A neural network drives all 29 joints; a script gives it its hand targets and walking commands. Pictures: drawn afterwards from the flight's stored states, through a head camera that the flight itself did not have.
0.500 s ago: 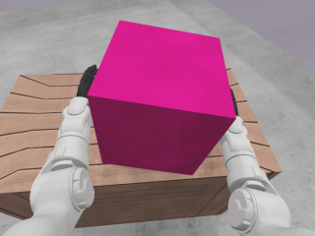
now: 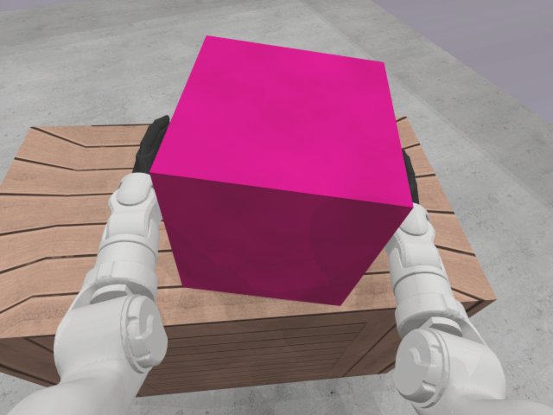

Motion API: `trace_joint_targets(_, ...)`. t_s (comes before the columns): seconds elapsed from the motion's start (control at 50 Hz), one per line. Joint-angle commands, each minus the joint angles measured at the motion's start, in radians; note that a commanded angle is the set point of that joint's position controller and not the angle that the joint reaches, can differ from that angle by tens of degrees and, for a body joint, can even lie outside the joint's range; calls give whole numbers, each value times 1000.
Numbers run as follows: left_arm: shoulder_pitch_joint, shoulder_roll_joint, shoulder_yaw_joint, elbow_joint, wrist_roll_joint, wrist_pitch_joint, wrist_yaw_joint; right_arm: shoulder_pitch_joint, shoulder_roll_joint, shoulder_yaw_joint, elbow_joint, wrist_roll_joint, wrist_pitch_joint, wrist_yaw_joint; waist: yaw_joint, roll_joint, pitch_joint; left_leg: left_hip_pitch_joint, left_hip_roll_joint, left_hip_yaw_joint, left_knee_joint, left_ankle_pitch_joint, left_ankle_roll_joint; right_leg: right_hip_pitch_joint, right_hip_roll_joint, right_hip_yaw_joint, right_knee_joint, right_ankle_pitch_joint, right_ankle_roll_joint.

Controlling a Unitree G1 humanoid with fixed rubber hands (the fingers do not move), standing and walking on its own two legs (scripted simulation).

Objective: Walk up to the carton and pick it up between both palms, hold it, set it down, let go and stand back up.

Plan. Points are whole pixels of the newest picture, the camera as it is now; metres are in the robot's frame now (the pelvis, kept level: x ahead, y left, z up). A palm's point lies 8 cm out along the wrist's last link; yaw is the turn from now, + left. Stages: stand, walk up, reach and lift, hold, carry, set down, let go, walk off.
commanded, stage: set down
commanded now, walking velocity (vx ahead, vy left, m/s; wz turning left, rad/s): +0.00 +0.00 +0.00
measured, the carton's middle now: (278, 180) +0.46 +0.01 +0.05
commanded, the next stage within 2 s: none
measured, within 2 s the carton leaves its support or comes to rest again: rests again in 0.08 s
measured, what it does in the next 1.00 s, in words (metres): stands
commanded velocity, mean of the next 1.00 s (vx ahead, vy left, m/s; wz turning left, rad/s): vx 0.00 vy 0.00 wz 0.00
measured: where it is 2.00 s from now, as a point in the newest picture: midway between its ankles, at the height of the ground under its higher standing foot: outside the picture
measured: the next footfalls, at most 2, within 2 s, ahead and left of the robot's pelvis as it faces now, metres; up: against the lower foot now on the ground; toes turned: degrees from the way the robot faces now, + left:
none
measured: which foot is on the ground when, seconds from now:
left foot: down 0.00-1.00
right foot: down 0.00-1.00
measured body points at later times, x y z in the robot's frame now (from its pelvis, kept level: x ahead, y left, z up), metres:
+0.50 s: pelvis +0.00 +0.00 +0.00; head +0.06 +0.03 +0.45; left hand +0.44 +0.21 +0.08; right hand +0.41 -0.17 +0.08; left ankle +0.02 +0.12 -0.75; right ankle -0.03 -0.14 -0.75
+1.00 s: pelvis +0.00 +0.00 -0.01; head +0.05 +0.02 +0.43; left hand +0.46 +0.21 +0.07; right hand +0.42 -0.18 +0.05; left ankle +0.02 +0.12 -0.75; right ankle -0.03 -0.14 -0.75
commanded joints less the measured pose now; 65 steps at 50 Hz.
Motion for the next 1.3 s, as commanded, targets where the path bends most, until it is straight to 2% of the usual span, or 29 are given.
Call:
trace_joint_targets(0.0,-482,-514,-190,-7,28,-5,-83,-584,437,294,-105,-34,-91,115,-17,93,-460,324,4,110,23,327,-50,76,25,-124,7,257,11)
trace_joint_targets(0.24,-465,-502,-145,-33,71,-17,-90,-505,438,224,-84,-90,-85,116,-34,87,-416,319,0,109,7,266,-50,82,19,-125,-5,210,16)
trace_joint_targets(0.28,-470,-491,-148,-34,72,-16,-95,-505,468,225,-108,-86,-88,121,-14,94,-418,301,1,116,-5,242,-40,67,16,-128,-6,190,21)
trace_joint_targets(0.36,-448,-483,-186,-91,63,-25,-82,-461,417,205,-88,-84,-90,116,-50,135,-433,383,10,102,36,366,-67,2,31,-138,-7,204,12)
trace_joint_targets(0.44,-469,-457,-143,-80,81,-33,-83,-448,432,193,-65,-118,-84,120,-22,139,-450,351,10,108,32,306,-59,9,24,-137,-4,154,16)
trace_joint_targets(0.5,-452,-433,-155,-107,84,-36,-65,-432,378,156,-48,-106,-90,109,-47,163,-443,362,12,107,36,321,-70,-11,32,-138,-9,150,11)
trace_joint_targets(0.54,-441,-407,-135,-84,79,-41,-52,-419,383,164,-24,-99,-87,107,-30,161,-425,359,17,103,47,346,-59,-22,23,-138,-7,156,12)
trace_joint_targets(0.58,-459,-380,-150,-92,62,-44,-61,-412,348,142,-20,-107,-77,101,-60,123,-403,354,12,96,37,292,-52,-7,21,-138,-9,142,20)
trace_joint_targets(0.62,-451,-284,-140,-105,42,-45,-33,-399,242,152,-11,-63,-77,80,-35,136,-405,353,18,96,34,316,-61,-3,24,-128,0,160,18)
trace_joint_targets(0.7,-462,10,-164,-28,-73,-79,56,-388,-23,158,75,50,-74,12,-57,123,-414,258,19,93,29,209,-48,-54,14,-117,5,128,10)
trace_joint_targets(0.72,-457,70,-184,-4,-122,-92,82,-396,-93,197,82,96,-84,-6,-46,116,-459,253,16,97,47,221,-54,-54,15,-117,14,146,7)
trace_joint_targets(0.76,-536,125,-296,-26,-232,-124,121,-434,-139,228,120,187,-94,-43,-83,153,-575,237,20,90,78,236,-61,-95,21,-106,36,171,3)
trace_joint_targets(0.8,-558,196,-320,99,-313,-145,137,-470,-166,303,202,288,-84,-64,-73,132,-607,186,14,82,129,242,-54,-143,19,-90,63,200,-3)
trace_joint_targets(0.84,-587,242,-388,120,-396,-185,155,-537,-245,370,164,362,-114,-82,-69,127,-777,188,17,65,178,342,-64,-143,29,-87,109,313,1)
trace_joint_targets(0.88,-551,278,-419,231,-457,-210,151,-571,-294,434,204,445,-133,-86,-32,122,-849,179,19,55,247,415,-65,-168,31,-77,152,361,-3)
trace_joint_targets(0.92,-557,320,-453,224,-502,-247,147,-614,-356,453,149,495,-166,-92,-31,123,-956,190,19,53,274,451,-71,-173,40,-73,188,427,1)
trace_joint_targets(0.94,-542,317,-469,273,-515,-244,137,-597,-387,472,191,519,-173,-97,-65,115,-908,194,19,39,286,491,-84,-194,45,-84,192,447,2)
trace_joint_targets(0.96,-574,346,-475,244,-532,-250,132,-626,-400,491,179,557,-174,-94,-43,123,-924,203,22,42,295,496,-78,-217,48,-84,194,422,-3)
trace_joint_targets(1.0,-554,351,-497,249,-547,-225,113,-618,-478,506,221,591,-161,-89,-62,123,-847,242,22,29,291,525,-79,-254,52,-103,180,397,2)
trace_joint_targets(1.02,-552,378,-496,263,-565,-226,110,-630,-503,547,242,627,-158,-83,-31,119,-807,220,25,23,299,512,-78,-258,53,-100,184,365,3)
trace_joint_targets(1.04,-579,377,-504,294,-575,-218,111,-658,-528,540,262,632,-153,-77,-36,109,-789,209,26,22,288,452,-75,-302,57,-106,174,281,-2)
trace_joint_targets(1.06,-575,387,-526,214,-583,-211,109,-641,-534,549,219,661,-145,-74,-43,113,-811,219,22,25,286,466,-68,-286,57,-109,174,342,-1)
trace_joint_targets(1.1,-578,415,-513,277,-592,-213,103,-632,-497,591,262,695,-126,-69,-18,103,-778,167,4,41,289,419,-55,-276,49,-89,187,350,7)
trace_joint_targets(1.14,-608,415,-551,116,-620,-195,109,-641,-553,585,213,735,-111,-56,-32,173,-869,227,7,18,293,454,-70,-295,53,-102,185,350,-3)
trace_joint_targets(1.16,-647,426,-555,104,-626,-201,110,-656,-536,596,231,753,-107,-41,-14,216,-893,267,15,13,304,475,-72,-343,58,-105,192,310,-5)
trace_joint_targets(1.2,-662,415,-581,161,-653,-172,108,-663,-535,618,282,772,-67,-24,-30,185,-806,232,17,0,293,367,-53,-366,53,-98,176,213,-11)
trace_joint_targets(1.22,-664,448,-581,109,-660,-175,106,-637,-523,629,258,773,-53,-20,-6,173,-846,231,10,8,289,329,-45,-348,47,-94,178,197,-6)
trace_joint_targets(1.24,-646,431,-608,126,-676,-157,99,-625,-521,633,305,781,-36,-17,-35,166,-789,219,11,0,261,302,-36,-365,40,-92,161,187,-5)
trace_joint_targets(1.28,-635,450,-597,124,-684,-138,83,-665,-551,633,205,787,-31,-20,-42,101,-834,184,-2,2,267,303,-21,-283,35,-84,187,296,12)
